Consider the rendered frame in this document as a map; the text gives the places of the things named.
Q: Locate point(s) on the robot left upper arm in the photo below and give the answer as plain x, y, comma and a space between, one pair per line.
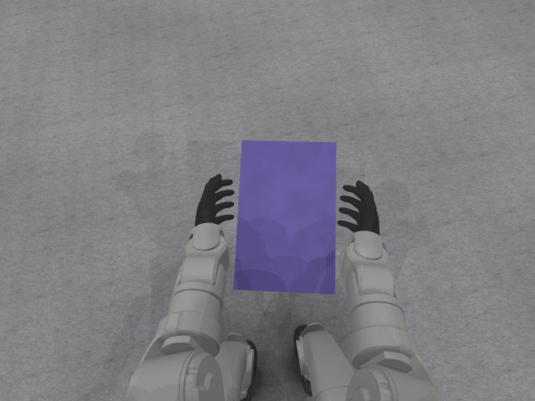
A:
188, 376

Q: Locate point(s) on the right robot hand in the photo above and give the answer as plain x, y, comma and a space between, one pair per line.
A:
367, 218

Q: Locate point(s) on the robot right foot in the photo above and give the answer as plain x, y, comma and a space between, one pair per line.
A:
306, 383

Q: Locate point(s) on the carton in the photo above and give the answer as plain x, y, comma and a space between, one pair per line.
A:
286, 220

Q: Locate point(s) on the robot right upper arm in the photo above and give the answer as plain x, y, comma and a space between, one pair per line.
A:
378, 383

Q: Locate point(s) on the robot right thigh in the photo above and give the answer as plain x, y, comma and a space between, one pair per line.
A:
321, 360

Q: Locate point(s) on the robot left forearm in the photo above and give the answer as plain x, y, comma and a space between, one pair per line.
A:
193, 316

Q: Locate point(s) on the robot right forearm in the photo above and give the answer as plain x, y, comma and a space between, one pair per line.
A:
379, 332

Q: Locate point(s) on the left robot hand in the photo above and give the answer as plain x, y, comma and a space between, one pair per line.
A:
207, 210

